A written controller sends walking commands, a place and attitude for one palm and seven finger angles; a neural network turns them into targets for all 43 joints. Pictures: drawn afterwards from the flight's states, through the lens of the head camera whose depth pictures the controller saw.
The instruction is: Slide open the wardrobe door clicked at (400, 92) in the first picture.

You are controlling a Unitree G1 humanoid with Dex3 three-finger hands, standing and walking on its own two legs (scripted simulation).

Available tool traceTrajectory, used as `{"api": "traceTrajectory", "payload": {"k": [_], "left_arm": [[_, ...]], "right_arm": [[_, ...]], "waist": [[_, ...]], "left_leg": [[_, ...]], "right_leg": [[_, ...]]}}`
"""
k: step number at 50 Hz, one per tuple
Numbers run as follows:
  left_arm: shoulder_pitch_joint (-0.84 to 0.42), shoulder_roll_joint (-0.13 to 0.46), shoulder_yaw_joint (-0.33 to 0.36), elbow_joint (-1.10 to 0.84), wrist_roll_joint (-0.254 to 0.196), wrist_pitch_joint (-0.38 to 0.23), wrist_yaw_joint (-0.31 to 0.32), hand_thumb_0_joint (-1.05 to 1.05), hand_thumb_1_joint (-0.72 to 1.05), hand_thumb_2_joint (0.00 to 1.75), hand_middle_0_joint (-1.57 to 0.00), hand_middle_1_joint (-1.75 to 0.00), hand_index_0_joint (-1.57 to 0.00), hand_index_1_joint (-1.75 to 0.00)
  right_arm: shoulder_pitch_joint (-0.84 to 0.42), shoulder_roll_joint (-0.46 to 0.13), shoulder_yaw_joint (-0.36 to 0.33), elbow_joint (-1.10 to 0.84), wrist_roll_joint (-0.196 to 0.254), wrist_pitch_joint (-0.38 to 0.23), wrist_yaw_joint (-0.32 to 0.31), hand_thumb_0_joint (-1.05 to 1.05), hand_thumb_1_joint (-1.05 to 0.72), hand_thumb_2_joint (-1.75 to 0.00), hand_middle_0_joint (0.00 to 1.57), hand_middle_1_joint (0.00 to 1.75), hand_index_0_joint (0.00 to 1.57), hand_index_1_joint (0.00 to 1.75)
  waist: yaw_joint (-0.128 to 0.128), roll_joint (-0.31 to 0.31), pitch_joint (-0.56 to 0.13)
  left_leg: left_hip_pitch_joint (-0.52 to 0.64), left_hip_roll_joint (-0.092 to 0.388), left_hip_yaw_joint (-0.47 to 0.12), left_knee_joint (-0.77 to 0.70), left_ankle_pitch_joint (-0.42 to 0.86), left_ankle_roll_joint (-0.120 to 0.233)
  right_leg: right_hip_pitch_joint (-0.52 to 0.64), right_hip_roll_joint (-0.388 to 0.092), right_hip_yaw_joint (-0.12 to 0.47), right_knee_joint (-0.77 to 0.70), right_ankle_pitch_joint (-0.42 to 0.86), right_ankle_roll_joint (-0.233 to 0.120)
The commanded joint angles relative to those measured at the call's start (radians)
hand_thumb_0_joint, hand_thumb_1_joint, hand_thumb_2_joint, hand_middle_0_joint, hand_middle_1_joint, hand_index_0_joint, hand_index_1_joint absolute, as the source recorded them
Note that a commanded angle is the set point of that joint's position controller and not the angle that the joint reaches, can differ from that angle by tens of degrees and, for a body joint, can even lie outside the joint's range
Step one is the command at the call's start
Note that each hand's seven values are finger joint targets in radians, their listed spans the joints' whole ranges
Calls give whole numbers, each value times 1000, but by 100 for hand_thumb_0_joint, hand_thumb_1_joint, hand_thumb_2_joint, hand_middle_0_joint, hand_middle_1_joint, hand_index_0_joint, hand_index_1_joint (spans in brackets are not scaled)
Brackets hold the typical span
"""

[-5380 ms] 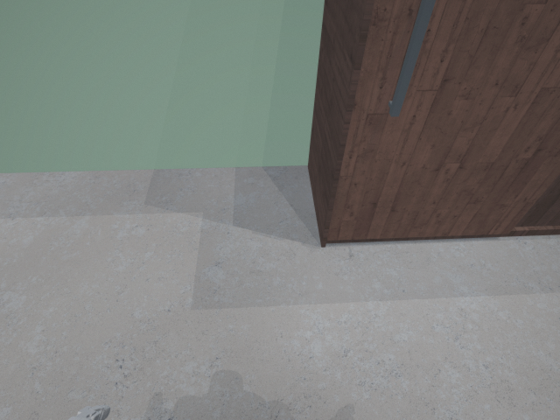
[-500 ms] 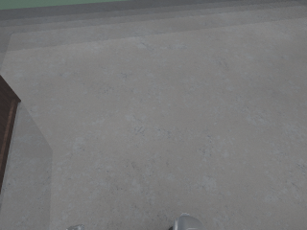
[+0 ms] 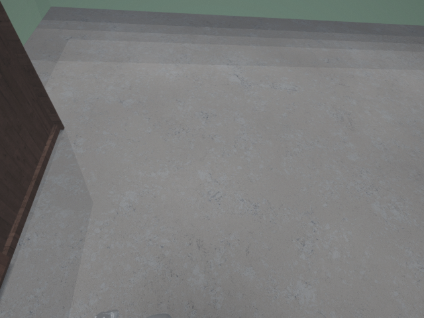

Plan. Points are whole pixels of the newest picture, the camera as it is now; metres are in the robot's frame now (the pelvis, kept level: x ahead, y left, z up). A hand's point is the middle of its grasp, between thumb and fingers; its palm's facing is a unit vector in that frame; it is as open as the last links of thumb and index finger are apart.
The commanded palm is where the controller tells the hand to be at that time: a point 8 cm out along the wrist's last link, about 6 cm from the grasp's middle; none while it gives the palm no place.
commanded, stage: turn to face it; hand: left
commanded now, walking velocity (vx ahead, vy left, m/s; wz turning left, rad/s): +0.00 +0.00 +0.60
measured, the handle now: out of the picture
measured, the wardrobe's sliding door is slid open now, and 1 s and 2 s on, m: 0.00 0.00 0.00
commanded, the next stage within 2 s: none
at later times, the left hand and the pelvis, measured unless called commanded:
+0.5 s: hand out of the picture +0.05 +0.19 -0.13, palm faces +0.29 -0.92 -0.28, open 7.4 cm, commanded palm none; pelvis -0.01 -0.04 +0.01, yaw +16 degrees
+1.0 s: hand out of the picture -0.14 +0.15 -0.16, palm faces +0.61 -0.74 -0.27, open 7.4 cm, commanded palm none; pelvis -0.03 -0.04 +0.01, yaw +37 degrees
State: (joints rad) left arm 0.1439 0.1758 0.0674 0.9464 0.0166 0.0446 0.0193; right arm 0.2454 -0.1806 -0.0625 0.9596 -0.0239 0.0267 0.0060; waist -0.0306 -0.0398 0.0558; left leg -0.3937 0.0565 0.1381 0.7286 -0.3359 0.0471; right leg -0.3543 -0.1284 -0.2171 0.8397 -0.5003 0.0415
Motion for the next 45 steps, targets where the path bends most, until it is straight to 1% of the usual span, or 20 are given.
{"api": "traceTrajectory", "payload": {"k": [1,2,4,8,14,17,21,23,24,25,26,27,28,29,30,33,36,39,42,45], "left_arm": [[-60,86,29,-110,7,-21,0,0,90,90,-20,-30,-20,-30],[-26,91,35,-90,8,-22,-5,0,90,90,-20,-30,-20,-30],[25,103,37,-65,5,-20,-8,0,90,90,-20,-30,-20,-30],[16,116,35,-67,1,-14,-4,0,90,90,-20,-30,-20,-30],[-7,130,32,-93,-3,-10,0,0,90,90,-20,-30,-20,-30],[-20,132,27,-112,-4,-15,2,0,90,90,-20,-30,-20,-30],[42,133,21,-119,-10,-20,7,0,90,90,-20,-30,-20,-30],[133,146,28,-103,-13,-26,10,0,90,90,-20,-30,-20,-30],[177,188,39,-99,-5,-32,15,0,90,90,-20,-30,-20,-30],[174,288,58,-118,16,-41,22,0,90,90,-20,-30,-20,-30],[86,313,45,-154,7,-30,23,0,90,90,-20,-30,-20,-30],[29,274,47,-170,3,-37,25,0,90,90,-20,-30,-20,-30],[-17,236,33,-171,2,-42,20,0,90,90,-20,-30,-20,-30],[-43,195,20,-170,3,-48,16,0,90,90,-20,-30,-20,-30],[-34,177,13,-167,3,-54,14,0,90,90,-20,-30,-20,-30],[60,179,13,-139,4,-62,16,0,90,90,-20,-30,-20,-30],[137,202,17,-108,8,-58,14,0,90,90,-20,-30,-20,-30],[160,232,23,-97,12,-52,14,0,90,90,-20,-30,-20,-30],[169,252,32,-85,15,-45,12,0,90,90,-20,-30,-20,-30],[137,267,42,-85,9,-38,9,0,90,90,-20,-30,-20,-30]], "right_arm": [[87,-202,-43,-59,-6,-24,-25,0,-90,-90,20,30,20,30],[40,-185,-34,-75,-6,-30,-28,0,-90,-90,20,30,20,30],[20,-185,-32,-85,0,-39,-30,0,-90,-90,20,30,20,30],[43,-201,-39,-77,3,-35,-26,0,-90,-90,20,30,20,30],[24,-234,-53,-84,0,-17,-16,0,-90,-90,20,30,20,30],[23,-242,-61,-86,-2,-11,-12,0,-90,-90,20,30,20,30],[-31,-252,-69,-110,-4,2,-6,0,-90,-90,20,30,20,30],[-74,-239,-71,-130,1,8,-1,0,-90,-90,20,30,20,30],[-85,-202,-69,-143,8,12,3,0,-90,-90,20,30,20,30],[-70,-127,-59,-166,15,13,7,0,-90,-90,20,30,20,30],[-80,-164,-66,-176,-2,14,6,0,-90,-90,20,30,20,30],[-95,-180,-70,-166,-8,27,9,0,-90,-90,20,30,20,30],[-88,-177,-70,-143,-8,33,16,0,-90,-90,20,30,20,30],[-64,-168,-65,-125,-9,35,22,0,-90,-90,20,30,20,30],[-44,-156,-59,-113,-6,33,25,0,-90,-90,20,30,20,30],[-66,-147,-50,-112,-1,32,25,0,-90,-90,20,30,20,30],[-141,-139,-41,-127,2,35,25,0,-90,-90,20,30,20,30],[-184,-130,-27,-135,6,31,26,0,-90,-90,20,30,20,30],[-196,-126,-18,-141,11,23,26,0,-90,-90,20,30,20,30],[-127,-144,-18,-132,10,8,21,0,-90,-90,20,30,20,30]], "waist": [[-25,238,-95],[-1,184,-98],[10,163,-144],[-4,117,-142],[-17,174,-113],[-25,183,-130],[3,204,-136],[46,184,-151],[71,94,-134],[73,-214,-102],[55,-202,-62],[33,-196,-24],[8,-158,35],[-15,-110,57],[-20,-114,41],[16,-128,-31],[57,-138,-42],[75,-151,-56],[86,-212,-75],[49,-185,-119]], "left_leg": [[192,304,-490,-428,298,99],[199,256,-418,-420,311,77],[252,210,-341,-409,393,71],[290,196,-369,-414,426,98],[255,182,-457,-429,275,122],[260,169,-505,-409,289,128],[156,135,-548,-381,293,114],[50,77,-520,-351,210,60],[-102,11,-461,-253,68,3],[-304,-134,-257,28,-142,-84],[-267,-121,-217,256,-210,-94],[-230,-82,-238,371,-176,-84],[-222,-60,-220,454,-110,-87],[-223,-46,-198,498,-40,-98],[-232,-44,-176,509,-7,-111],[-236,-30,-145,455,-12,-136],[-220,-23,-110,357,-59,-144],[-157,-21,-73,217,-90,-137],[-71,-28,-35,72,-109,-116],[73,-41,0,-155,9,-95]], "right_leg": [[-291,13,213,408,28,23],[-276,11,216,404,99,30],[-249,15,216,370,151,43],[-224,29,219,276,142,58],[-178,50,221,140,91,60],[-143,73,224,54,62,51],[18,112,214,-134,74,30],[193,120,190,-348,195,14],[328,33,259,-501,204,-18],[370,-263,594,-656,14,-126],[172,-392,616,-676,29,-190],[63,-334,578,-674,31,-173],[7,-267,482,-653,95,-149],[22,-204,362,-605,225,-130],[79,-171,285,-561,357,-122],[235,-178,218,-497,603,-131],[302,-203,189,-471,704,-143],[313,-223,158,-446,762,-151],[314,-239,139,-411,794,-149],[297,-235,71,-307,769,-105]]}}
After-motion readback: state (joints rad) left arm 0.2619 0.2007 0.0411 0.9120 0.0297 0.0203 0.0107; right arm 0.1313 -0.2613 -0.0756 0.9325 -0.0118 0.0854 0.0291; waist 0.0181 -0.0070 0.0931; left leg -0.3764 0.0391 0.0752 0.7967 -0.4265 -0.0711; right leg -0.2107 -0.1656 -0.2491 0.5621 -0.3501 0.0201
